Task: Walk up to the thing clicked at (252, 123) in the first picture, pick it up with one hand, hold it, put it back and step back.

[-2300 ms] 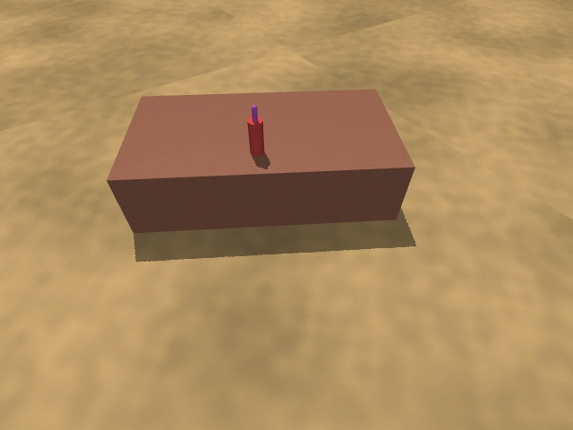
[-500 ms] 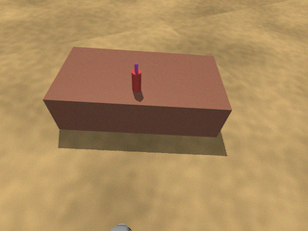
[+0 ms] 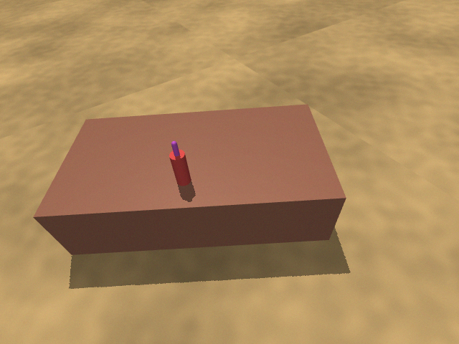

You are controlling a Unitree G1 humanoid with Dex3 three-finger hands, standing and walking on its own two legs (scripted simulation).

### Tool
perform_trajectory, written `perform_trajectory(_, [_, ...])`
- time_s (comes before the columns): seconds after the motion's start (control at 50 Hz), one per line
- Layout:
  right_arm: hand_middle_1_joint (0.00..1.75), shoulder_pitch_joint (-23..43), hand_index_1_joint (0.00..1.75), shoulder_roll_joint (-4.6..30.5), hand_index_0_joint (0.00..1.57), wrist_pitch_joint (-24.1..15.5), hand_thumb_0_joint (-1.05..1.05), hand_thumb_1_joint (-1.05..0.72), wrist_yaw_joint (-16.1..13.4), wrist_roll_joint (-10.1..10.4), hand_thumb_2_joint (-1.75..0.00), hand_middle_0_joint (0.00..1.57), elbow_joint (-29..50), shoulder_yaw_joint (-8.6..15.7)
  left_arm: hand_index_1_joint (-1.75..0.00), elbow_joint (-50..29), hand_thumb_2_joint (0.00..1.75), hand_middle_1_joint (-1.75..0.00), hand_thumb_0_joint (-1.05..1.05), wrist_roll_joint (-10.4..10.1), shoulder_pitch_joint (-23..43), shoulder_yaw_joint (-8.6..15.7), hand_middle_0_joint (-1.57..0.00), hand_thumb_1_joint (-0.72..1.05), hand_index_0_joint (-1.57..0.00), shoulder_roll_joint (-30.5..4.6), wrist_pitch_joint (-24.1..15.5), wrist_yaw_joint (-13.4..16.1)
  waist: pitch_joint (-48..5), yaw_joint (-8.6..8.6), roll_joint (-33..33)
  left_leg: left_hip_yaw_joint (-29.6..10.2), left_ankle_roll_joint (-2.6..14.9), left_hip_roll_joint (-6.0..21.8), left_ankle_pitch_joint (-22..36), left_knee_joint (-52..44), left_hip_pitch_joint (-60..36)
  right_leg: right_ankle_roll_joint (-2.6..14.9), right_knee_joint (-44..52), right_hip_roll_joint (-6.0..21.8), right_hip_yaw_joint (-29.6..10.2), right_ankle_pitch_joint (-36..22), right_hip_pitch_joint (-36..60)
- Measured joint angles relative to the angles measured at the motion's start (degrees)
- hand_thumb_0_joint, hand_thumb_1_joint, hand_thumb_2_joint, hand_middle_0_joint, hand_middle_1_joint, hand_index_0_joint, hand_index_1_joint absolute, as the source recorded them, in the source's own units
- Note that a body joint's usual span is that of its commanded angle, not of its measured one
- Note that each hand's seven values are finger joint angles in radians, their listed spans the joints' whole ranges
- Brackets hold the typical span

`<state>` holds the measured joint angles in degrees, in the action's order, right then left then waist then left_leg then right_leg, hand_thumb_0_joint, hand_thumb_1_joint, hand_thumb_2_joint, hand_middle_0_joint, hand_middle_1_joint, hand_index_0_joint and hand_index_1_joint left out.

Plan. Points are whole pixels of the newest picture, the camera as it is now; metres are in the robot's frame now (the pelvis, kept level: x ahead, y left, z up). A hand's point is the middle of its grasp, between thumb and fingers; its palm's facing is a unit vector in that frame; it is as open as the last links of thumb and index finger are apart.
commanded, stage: walk up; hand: left
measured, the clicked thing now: (179, 162) +0.86 +0.23 -0.30
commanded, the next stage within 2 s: none
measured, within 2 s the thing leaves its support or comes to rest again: neither
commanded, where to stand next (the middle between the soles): +0.40 +0.00 m, yaw +2 degrees
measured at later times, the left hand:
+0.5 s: hand out of the picture +0.18 +0.27 -0.15, palm faces +0.01 -0.95 -0.31, open 7.4 cm
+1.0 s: hand (143, 245) +0.37 +0.22 -0.10, palm faces -0.01 -0.90 -0.43, open 7.4 cm
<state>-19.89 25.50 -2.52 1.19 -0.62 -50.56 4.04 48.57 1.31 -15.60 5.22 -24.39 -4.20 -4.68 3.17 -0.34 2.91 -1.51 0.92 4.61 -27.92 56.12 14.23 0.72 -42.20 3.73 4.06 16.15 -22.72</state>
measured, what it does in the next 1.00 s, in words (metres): walks ahead: left foot, then right foot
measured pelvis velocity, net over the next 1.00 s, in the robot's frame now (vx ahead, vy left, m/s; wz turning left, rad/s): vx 0.30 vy -0.05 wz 0.01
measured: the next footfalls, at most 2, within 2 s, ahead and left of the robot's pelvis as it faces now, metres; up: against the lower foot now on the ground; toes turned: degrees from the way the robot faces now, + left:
left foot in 0.40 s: +0.28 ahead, +0.11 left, +0.00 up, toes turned +6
right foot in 0.86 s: +0.38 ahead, -0.16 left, +0.00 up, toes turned +0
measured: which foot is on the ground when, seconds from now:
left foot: up 0.00-0.38, down 0.40-0.88, up 0.90-1.00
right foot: down 0.00-0.42, up 0.44-0.84, down 0.86-1.00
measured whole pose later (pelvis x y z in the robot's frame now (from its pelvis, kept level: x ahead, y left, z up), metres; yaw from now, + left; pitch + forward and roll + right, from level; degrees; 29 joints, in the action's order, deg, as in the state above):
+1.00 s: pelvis +0.30 -0.05 +0.02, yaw +1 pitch -3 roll +1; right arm -17.5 24.3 0.1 1.0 0.0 -49.9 2.7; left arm 48.9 0.2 -15.3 1.9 -21.1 -4.5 -1.5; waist 6.2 -0.5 4.0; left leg -0.3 1.4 0.6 -28.3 58.5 21.4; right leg 0.7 -34.1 3.2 2.2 12.4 -18.9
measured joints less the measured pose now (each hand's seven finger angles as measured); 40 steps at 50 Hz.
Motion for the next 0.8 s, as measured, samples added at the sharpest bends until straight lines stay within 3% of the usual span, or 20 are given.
perform_trajectory(0.04, [0.3, 1.1, 0.3, 0.0, 0.21, 0.3, 0.01, -0.9, 0.0, 0.3, -0.9, 0.2, -0.7, -0.5, -0.3, -0.4, 0.9, -0.3, 0.01, -0.7, -0.7, -0.6, -0.2, 0.91, -0.2, 1.1, -0.2, 0.5, 0.3, -1.17, 0.1, 0.2, 0.31, -2.4, 1.7, 8.1, 4.8, 0.43, 2.0, -0.1, -0.1, 0.4, 2.5])
perform_trajectory(0.1, [0.3, 2.8, 0.3, -0.1, 0.2, -0.1, 0.01, -0.9, 0.3, 1.0, -0.9, 0.2, -0.1, -0.7, -0.3, -0.2, 0.9, -0.3, 0.01, -1.2, -2.5, -1.5, -0.2, 0.91, -0.2, 2.5, -0.3, 1.1, 0.7, -1.83, 0.8, 0.4, 0.66, -3.1, 5.9, 8.9, 10.5, 0.76, 7.8, -1.0, 0.4, -0.8, 6.9])
perform_trajectory(0.22, [0.3, 4.3, 0.3, -1.3, 0.2, 0.1, 0.0, -0.9, 1.7, 0.3, -0.9, 0.2, 1.4, -0.8, -0.3, 0.0, 0.9, -0.3, 0.01, -1.0, -5.4, -2.0, -0.21, 0.9, -0.2, 2.7, -0.2, 1.5, 1.3, -2.3, 0.0, -0.1, -0.69, -2.2, 12.1, -3.2, 15.7, 1.69, 14.5, -3.1, 1.9, -0.7, 13.1])
perform_trajectory(0.32, [0.3, 5.0, 0.3, -2.3, 0.21, 0.5, 0.0, -0.9, 2.3, -0.3, -0.9, 0.2, 1.3, -0.8, -0.3, -1.0, 0.9, -0.3, 0.01, -0.6, -6.4, -1.9, -0.21, 0.9, -0.2, 1.7, -0.1, 1.5, 2.0, -3.09, -1.9, 2.2, -0.51, -1.1, 16.0, -15.9, 13.8, 1.17, 14.1, -3.7, 3.3, 2.8, 16.1])
perform_trajectory(0.4, [0.3, 5.5, 0.3, -2.8, 0.21, -0.2, 0.0, -0.9, 2.3, -0.5, -0.9, 0.2, 1.5, -0.5, -0.3, -1.1, 0.9, -0.3, 0.01, -0.5, -7.3, -2.1, -0.21, 0.9, -0.2, 0.7, 0.6, 1.5, 1.5, -3.1, -4.0, 4.6, 0.82, -2.3, 18.8, -22.8, 8.8, 0.12, 9.0, -2.5, 3.8, 8.7, 16.8])
perform_trajectory(0.44, [0.3, 6.3, 0.3, -3.3, 0.21, -1.3, 0.0, -0.9, 1.9, -1.1, -0.9, 0.2, 2.4, -0.4, -0.3, -0.5, 0.9, -0.3, 0.01, -0.8, -6.9, -2.1, -0.21, 0.9, -0.2, 0.6, 1.4, 2.0, 2.3, -2.93, -6.2, 6.2, 1.45, -3.8, 17.5, -20.3, 8.1, 1.32, -0.7, -0.7, 1.5, 11.3, 13.9])
perform_trajectory(0.48, [0.3, 6.4, 0.3, -3.2, 0.21, -2.0, 0.0, -0.9, 1.5, -0.6, -0.9, 0.2, 3.7, -0.4, -0.3, 0.2, 0.9, -0.3, 0.01, -0.8, -6.3, -2.6, -0.2, 0.9, -0.2, 1.4, 2.2, 2.3, 2.2, -1.91, -5.5, 6.3, 2.01, -3.4, 14.8, -18.6, 7.3, 2.1, -12.8, -2.4, -1.2, 13.0, 8.8])
perform_trajectory(0.54, [0.3, 5.6, 0.3, -4.1, 0.21, -2.3, 0.0, -0.9, 0.8, 0.3, -0.9, 0.2, 4.4, -1.0, -0.3, 0.7, 0.9, -0.3, 0.01, -1.0, -5.3, -3.0, -0.2, 0.91, -0.2, 0.8, 2.6, 2.2, 1.8, -0.58, -6.0, 6.3, 1.65, -3.3, 14.7, -22.0, 3.3, 2.36, -21.1, -3.1, -4.4, 9.4, 2.3])
perform_trajectory(0.6, [0.3, 3.8, 0.3, -4.5, 0.21, -2.7, 0.0, -0.9, 0.6, 0.6, -0.9, 0.2, 4.3, -1.7, -0.3, 0.2, 0.9, -0.3, 0.01, -1.3, -4.0, -2.4, -0.2, 0.91, -0.2, -0.1, 2.4, 1.9, 1.7, 0.06, -6.7, 6.2, 1.41, -3.6, 15.4, -26.0, -0.3, 1.65, -19.8, -1.4, -6.3, 5.0, -2.6])
perform_trajectory(0.72, [0.3, 1.2, 0.3, -3.6, 0.21, -2.0, 0.0, -0.9, 1.0, 0.0, -0.9, 0.2, 3.4, -1.5, -0.3, 0.5, 0.9, -0.3, 0.01, -1.0, -3.1, -1.4, -0.2, 0.91, -0.2, -0.9, 2.6, 0.7, 1.3, 0.62, -6.1, 7.1, 1.07, -3.4, 14.2, -29.9, -5.2, -0.5, -8.1, 2.4, -5.8, -1.5, -5.9])
perform_trajectory(0.8, [0.3, 0.0, 0.3, -1.9, 0.21, -1.2, 0.0, -0.9, 1.3, -0.3, -0.9, 0.2, 3.2, -0.9, -0.3, 1.6, 0.9, -0.3, 0.01, -0.8, -2.7, -1.4, -0.2, 0.91, -0.2, -0.5, 2.1, 0.6, 0.9, 1.54, -4.2, 7.3, 0.1, -2.9, 11.2, -28.3, -6.0, -0.58, 2.1, 2.6, -4.3, -3.2, -3.2])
